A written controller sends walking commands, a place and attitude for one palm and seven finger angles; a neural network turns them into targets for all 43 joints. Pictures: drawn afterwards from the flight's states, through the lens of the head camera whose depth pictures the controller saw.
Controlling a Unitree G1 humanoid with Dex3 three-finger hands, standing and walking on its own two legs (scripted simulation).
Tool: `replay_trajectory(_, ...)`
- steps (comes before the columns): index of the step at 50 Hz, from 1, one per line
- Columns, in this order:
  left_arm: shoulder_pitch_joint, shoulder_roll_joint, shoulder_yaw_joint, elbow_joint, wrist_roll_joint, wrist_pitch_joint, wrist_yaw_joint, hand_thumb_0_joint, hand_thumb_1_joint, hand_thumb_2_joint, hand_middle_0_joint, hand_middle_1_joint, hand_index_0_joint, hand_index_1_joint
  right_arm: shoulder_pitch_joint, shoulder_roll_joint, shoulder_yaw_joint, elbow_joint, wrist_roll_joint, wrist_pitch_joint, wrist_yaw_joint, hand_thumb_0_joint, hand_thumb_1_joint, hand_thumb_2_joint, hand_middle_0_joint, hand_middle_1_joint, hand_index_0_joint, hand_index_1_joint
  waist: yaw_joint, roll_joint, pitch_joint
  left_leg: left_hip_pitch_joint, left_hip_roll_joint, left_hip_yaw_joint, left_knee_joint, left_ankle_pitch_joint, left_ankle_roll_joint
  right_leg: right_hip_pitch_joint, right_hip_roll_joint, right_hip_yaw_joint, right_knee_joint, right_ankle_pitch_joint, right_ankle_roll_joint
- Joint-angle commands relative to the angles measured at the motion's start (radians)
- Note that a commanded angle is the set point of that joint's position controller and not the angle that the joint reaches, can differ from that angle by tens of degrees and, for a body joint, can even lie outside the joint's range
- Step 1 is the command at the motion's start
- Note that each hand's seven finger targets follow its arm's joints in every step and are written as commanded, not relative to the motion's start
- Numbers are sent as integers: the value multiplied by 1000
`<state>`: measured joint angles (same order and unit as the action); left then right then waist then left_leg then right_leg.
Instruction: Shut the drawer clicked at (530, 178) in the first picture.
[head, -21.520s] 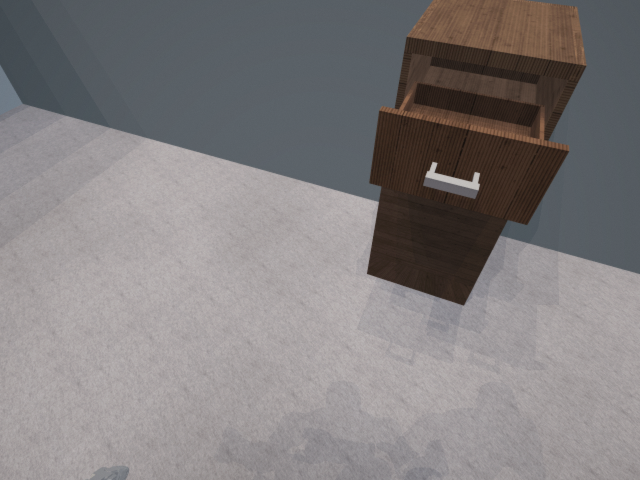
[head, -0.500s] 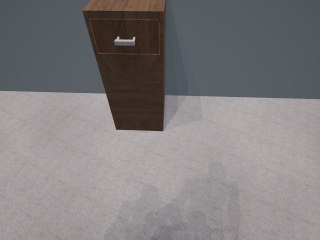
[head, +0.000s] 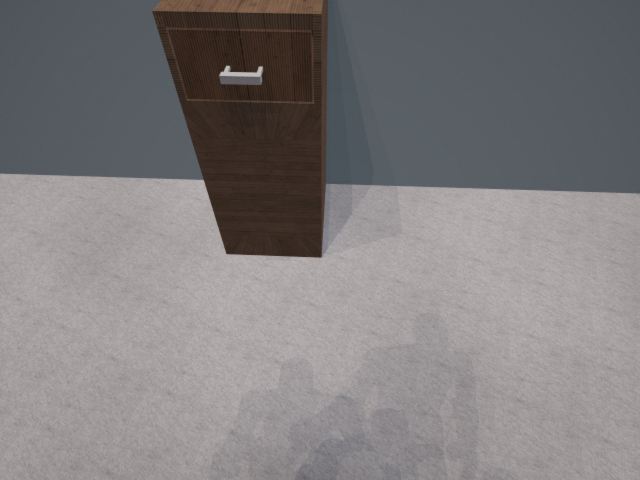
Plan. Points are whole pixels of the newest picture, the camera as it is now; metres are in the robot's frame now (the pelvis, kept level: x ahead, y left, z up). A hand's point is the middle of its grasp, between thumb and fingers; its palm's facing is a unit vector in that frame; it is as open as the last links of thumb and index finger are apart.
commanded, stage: look to check the result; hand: left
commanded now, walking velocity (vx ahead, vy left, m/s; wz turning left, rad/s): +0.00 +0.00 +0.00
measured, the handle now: (242, 74) +0.99 +0.25 +0.01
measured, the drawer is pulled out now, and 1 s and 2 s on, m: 0.00 0.00 0.00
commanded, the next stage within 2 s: stand and wait in 0.30 s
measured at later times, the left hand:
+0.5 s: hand out of the picture +0.04 +0.18 -0.17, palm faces +0.01 -0.97 -0.25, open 7.4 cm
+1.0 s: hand out of the picture +0.05 +0.19 -0.17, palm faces +0.00 -0.97 -0.25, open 7.4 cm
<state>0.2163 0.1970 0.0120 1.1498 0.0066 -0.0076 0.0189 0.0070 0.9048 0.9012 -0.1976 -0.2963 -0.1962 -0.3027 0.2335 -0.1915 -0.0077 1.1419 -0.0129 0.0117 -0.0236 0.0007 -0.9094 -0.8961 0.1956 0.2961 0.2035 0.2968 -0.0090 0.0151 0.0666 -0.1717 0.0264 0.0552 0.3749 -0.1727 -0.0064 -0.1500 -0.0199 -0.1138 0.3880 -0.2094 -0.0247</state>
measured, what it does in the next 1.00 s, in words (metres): stands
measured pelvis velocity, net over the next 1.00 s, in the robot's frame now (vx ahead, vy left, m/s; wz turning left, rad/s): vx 0.02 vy -0.01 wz -0.01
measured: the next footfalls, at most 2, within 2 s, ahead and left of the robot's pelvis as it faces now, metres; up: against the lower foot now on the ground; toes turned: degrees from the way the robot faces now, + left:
none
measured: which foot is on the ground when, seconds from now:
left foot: down 0.00-1.00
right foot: down 0.00-1.00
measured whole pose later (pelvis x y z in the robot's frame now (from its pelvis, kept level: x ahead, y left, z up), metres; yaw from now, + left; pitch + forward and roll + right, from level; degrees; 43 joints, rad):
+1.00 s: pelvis +0.02 -0.01 +0.00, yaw +0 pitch -2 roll +0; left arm 0.20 0.21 0.01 1.15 0.00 -0.02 0.02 0.01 0.90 0.90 -0.20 -0.30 -0.20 -0.30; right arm 0.22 -0.20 0.00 1.15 -0.01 0.01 -0.03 0.00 -0.91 -0.90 0.20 0.30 0.20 0.30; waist -0.01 0.02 0.05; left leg -0.12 0.05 0.06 0.34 -0.19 -0.03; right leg -0.10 0.00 -0.11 0.34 -0.22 -0.04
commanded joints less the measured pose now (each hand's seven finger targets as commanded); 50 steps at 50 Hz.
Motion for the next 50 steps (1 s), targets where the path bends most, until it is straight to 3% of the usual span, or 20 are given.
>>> replay_trajectory(1, 29, 143, 23, -36, 3, -14, 11, 0, 900, 900, -200, -300, -200, -300, 39, -114, -19, -29, -1, -17, -5, 0, -900, -900, 200, 300, 200, 300, 2, 4, -15, 7, 89, -84, -60, 76, 27, -24, -109, 113, -108, 30, -21)
replay_trajectory(5, 32, 145, 23, -34, 3, -16, 12, 0, 900, 900, -200, -300, -200, -300, 35, -116, -20, -30, -1, -16, -5, 0, -900, -900, 200, 300, 200, 300, 1, -23, -22, 22, 91, -80, -58, 82, 27, -24, -110, 115, -112, 47, -20)
replay_trajectory(17, 27, 150, 26, -33, 3, -20, 14, 0, 900, 900, -200, -300, -200, -300, 20, -124, -18, -25, -1, -20, -8, 0, -900, -900, 200, 300, 200, 300, 3, -3, -40, 37, 96, -74, -62, 126, 23, 11, -112, 113, -105, 135, -18)
replay_trajectory(22, 22, 152, 25, -33, 3, -20, 14, 0, 900, 900, -200, -300, -200, -300, 12, -121, -18, -24, -2, -17, -7, 0, -900, -900, 200, 300, 200, 300, 4, -11, -4, 28, 91, -71, -65, 107, 20, -3, -113, 115, -119, 128, -15)
replay_trajectory(30, 19, 160, 27, -39, 2, -22, 15, 0, 900, 900, -200, -300, -200, -300, 15, -125, -19, -26, -2, -15, -6, 0, -900, -900, 200, 300, 200, 300, 3, -12, -23, 36, 91, -65, -60, 94, 17, 9, -115, 124, -130, 132, -12)
replay_trajectory(34, 22, 162, 29, -39, 2, -25, 16, 0, 900, 900, -200, -300, -200, -300, 14, -132, -21, -28, -1, -19, -8, 0, -900, -900, 200, 300, 200, 300, 4, -5, -50, 52, 95, -66, -53, 142, 18, 32, -115, 116, -113, 209, -13)
replay_trajectory(50, 18, 161, 26, -34, 1, -22, 13, 0, 900, 900, -200, -300, -200, -300, 18, -133, -18, -22, -1, -18, -9, 0, -900, -900, 200, 300, 200, 300, 2, 3, -17, 47, 99, -67, -74, 116, 17, 17, -109, 117, -129, 148, -15)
